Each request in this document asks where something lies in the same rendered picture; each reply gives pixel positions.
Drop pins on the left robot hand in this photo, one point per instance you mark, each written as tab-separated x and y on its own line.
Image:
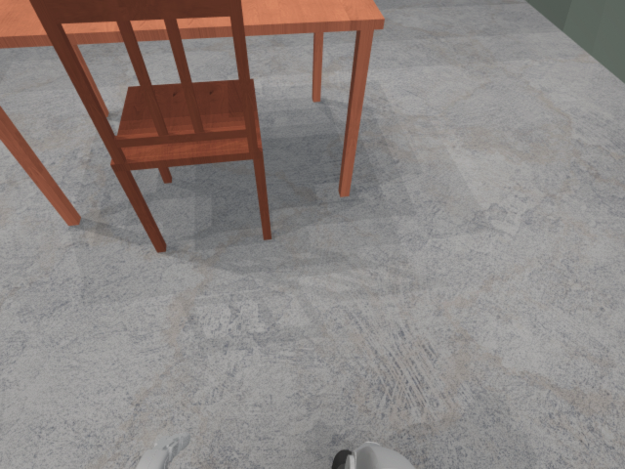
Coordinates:
164	450

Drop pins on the right robot shin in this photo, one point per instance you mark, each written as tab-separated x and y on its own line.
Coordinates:
367	444

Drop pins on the right robot thigh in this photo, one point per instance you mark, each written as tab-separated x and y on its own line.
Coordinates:
372	457

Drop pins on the table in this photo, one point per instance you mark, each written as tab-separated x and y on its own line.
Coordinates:
20	27

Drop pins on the chair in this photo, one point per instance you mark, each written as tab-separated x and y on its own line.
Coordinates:
170	124

